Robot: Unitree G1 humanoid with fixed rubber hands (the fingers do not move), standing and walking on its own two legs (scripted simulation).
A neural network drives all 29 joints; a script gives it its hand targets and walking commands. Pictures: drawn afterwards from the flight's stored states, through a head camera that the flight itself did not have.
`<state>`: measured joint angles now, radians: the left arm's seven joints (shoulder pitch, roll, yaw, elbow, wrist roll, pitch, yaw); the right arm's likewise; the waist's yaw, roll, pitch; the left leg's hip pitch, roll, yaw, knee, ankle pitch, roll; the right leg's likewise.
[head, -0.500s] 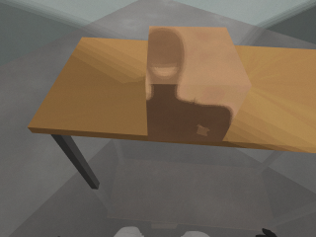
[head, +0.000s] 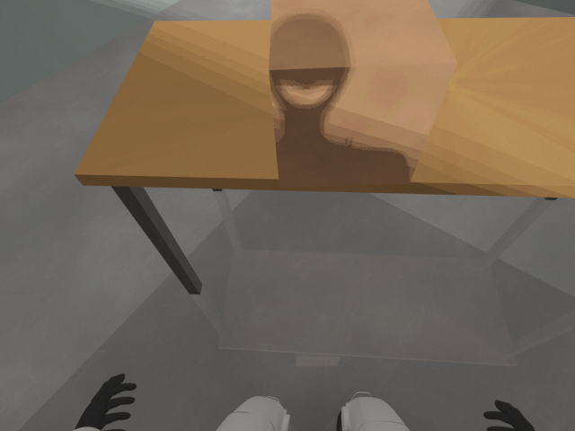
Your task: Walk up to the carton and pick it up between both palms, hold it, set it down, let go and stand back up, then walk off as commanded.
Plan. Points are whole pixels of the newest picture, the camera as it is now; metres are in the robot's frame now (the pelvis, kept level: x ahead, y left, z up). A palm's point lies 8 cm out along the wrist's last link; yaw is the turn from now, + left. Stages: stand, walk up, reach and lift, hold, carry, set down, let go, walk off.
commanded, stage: walk off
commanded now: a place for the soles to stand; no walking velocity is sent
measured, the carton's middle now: (343, 84) +0.64 -0.03 +0.08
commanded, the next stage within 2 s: none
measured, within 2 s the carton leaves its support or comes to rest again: neither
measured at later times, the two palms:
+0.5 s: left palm out of the picture -0.06 +0.32 -0.12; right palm out of the picture -0.03 -0.29 -0.07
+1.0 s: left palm out of the picture -0.22 +0.31 -0.09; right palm out of the picture -0.23 -0.32 -0.12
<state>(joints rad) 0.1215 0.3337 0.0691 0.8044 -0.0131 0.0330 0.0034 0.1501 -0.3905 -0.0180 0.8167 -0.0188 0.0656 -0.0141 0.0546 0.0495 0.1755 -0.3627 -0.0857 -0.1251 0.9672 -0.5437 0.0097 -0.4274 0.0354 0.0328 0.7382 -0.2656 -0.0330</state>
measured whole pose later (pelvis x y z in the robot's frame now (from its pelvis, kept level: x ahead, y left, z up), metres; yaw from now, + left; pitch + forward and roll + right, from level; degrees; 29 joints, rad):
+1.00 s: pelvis -0.31 -0.01 -0.01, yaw +2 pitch -4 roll +1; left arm 0.12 0.37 0.07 0.77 0.00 0.06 0.00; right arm 0.27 -0.42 -0.02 0.79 -0.01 0.05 -0.02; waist 0.05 0.03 0.21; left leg -0.29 -0.10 -0.13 0.91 -0.54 0.05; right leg -0.49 -0.01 0.06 0.82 -0.26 -0.01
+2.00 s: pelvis -0.55 -0.05 -0.01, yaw +2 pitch -7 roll +2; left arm 0.16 0.39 0.07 0.77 0.00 0.03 0.00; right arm 0.34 -0.44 -0.02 0.79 -0.01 0.02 -0.01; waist 0.05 0.02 0.22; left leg -0.26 -0.09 -0.05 0.81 -0.48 0.03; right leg -0.43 -0.05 0.07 0.86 -0.36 -0.01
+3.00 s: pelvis -0.50 -0.04 +0.01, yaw +1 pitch -1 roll -1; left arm 0.17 0.41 0.07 0.79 0.00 -0.06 0.00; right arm 0.21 -0.43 -0.02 0.79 -0.02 -0.05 0.00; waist 0.04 0.00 0.10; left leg -0.28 -0.05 -0.06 0.72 -0.41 0.04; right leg -0.31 0.01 0.08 0.69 -0.36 0.01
